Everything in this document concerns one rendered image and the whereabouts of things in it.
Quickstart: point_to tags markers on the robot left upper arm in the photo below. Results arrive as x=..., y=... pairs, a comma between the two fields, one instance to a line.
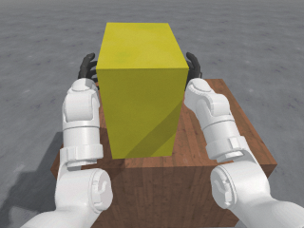
x=81, y=196

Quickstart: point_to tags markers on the pedestal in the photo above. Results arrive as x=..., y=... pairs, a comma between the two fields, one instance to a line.
x=171, y=191

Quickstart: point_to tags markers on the robot right upper arm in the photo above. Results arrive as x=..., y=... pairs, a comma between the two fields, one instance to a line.
x=242, y=187

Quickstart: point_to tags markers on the robot right hand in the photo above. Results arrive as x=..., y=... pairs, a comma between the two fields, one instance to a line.
x=194, y=68

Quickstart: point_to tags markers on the robot left hand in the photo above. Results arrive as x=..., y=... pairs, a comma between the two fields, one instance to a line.
x=85, y=69

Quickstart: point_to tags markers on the carton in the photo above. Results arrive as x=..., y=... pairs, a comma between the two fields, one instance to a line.
x=142, y=75

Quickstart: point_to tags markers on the left robot forearm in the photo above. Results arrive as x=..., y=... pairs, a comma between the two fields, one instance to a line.
x=81, y=123

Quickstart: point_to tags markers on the right robot forearm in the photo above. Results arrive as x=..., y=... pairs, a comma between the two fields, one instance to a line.
x=217, y=123

